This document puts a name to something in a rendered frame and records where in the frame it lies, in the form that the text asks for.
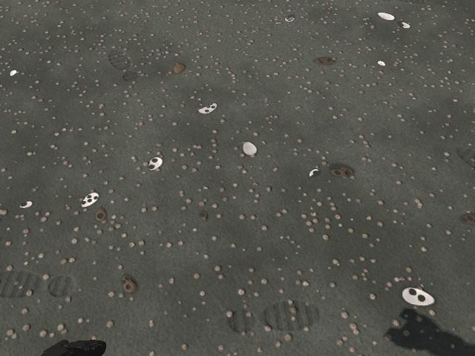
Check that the left robot hand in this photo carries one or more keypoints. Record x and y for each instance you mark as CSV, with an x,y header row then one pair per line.
x,y
78,348

